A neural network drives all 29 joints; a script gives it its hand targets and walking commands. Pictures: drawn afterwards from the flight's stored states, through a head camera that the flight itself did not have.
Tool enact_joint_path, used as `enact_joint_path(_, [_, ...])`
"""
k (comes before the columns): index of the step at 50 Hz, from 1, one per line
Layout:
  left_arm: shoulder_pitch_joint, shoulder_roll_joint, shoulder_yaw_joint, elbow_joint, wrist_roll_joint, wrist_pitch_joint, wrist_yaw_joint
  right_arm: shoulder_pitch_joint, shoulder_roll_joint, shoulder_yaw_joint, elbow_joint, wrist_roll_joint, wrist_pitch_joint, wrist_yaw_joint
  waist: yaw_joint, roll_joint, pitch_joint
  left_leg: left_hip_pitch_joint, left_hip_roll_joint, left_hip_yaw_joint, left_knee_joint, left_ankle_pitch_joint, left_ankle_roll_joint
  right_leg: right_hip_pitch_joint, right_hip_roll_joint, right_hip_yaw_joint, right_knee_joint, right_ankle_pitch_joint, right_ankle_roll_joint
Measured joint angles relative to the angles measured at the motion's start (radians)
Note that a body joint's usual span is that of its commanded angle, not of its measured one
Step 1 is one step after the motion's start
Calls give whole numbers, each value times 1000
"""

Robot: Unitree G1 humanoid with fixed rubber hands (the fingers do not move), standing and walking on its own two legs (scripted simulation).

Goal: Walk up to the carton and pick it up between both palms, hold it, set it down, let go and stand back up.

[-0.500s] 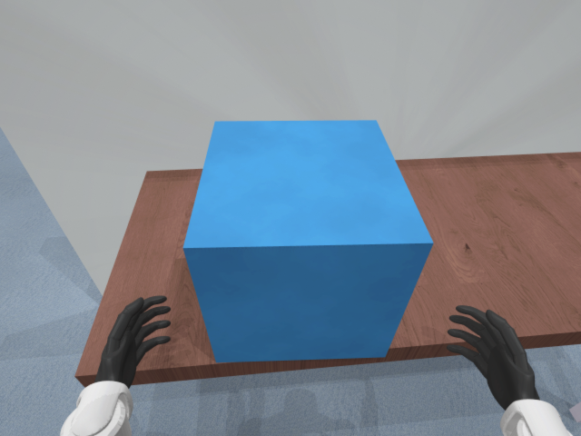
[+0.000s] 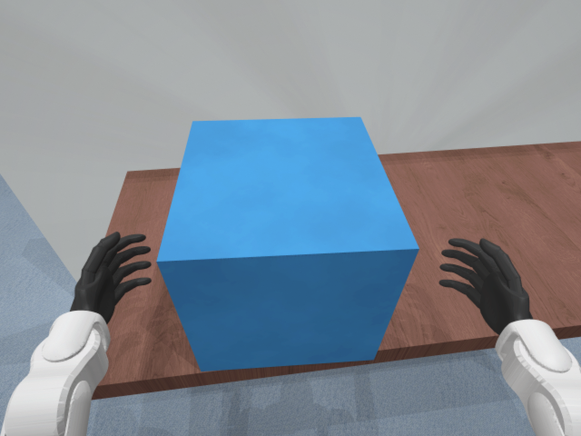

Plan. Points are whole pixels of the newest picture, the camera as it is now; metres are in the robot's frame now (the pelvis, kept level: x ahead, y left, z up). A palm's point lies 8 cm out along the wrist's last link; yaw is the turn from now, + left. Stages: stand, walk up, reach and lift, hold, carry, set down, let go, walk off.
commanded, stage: reach and lift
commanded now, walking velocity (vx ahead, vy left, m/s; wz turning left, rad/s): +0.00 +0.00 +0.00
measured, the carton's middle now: (283, 240) +0.42 +0.03 +0.06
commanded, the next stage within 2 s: none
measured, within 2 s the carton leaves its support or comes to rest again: neither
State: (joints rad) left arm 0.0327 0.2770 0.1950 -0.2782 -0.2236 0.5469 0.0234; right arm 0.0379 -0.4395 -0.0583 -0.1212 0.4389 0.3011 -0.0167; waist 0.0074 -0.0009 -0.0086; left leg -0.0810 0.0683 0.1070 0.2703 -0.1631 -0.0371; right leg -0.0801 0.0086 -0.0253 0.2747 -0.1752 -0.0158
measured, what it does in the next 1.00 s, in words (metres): stands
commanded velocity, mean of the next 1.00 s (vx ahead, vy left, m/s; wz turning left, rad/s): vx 0.00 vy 0.00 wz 0.00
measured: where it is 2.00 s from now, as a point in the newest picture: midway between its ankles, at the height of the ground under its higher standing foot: outside the picture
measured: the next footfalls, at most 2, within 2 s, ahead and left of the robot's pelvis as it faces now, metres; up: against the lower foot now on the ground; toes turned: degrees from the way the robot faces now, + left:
none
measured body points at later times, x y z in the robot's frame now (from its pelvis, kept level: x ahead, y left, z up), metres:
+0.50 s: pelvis -0.02 +0.00 +0.00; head -0.03 +0.00 +0.45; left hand +0.33 +0.25 +0.18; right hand +0.35 -0.24 +0.17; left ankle -0.01 +0.14 -0.75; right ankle -0.02 -0.11 -0.75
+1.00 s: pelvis -0.02 +0.00 +0.00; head -0.02 +0.01 +0.45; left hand +0.39 +0.26 +0.23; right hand +0.42 -0.23 +0.23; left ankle -0.01 +0.14 -0.75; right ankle -0.02 -0.11 -0.75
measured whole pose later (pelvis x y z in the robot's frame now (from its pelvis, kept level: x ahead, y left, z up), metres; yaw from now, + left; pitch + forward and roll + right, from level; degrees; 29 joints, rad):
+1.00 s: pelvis -0.02 +0.00 +0.00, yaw +2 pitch +5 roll +0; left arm -0.84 0.47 0.12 0.40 -0.28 0.74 0.05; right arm -0.90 -0.57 0.06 0.70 0.57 0.44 0.02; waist -0.01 -0.02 -0.11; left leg -0.27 0.07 0.07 0.34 -0.15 -0.03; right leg -0.24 0.01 -0.06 0.32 -0.16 -0.01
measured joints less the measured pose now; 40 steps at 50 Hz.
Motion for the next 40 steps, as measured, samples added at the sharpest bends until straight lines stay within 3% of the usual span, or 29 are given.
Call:
enact_joint_path(8, [-142,24,29,57,-5,89,-8,-140,-17,11,67,24,64,-23,-10,-4,-11,-15,3,-3,3,7,-2,-20,2,-2,13,1,-3])
enact_joint_path(20, [-377,68,46,210,-8,180,7,-388,-47,35,259,63,130,-23,-17,-16,-32,-58,4,-1,18,19,0,-69,3,1,40,7,-5])
enact_joint_path(40, [-729,165,-23,546,-37,202,23,-779,-108,95,661,110,146,21,-21,-16,-82,-147,0,-26,58,17,8,-134,-3,-20,50,15,0])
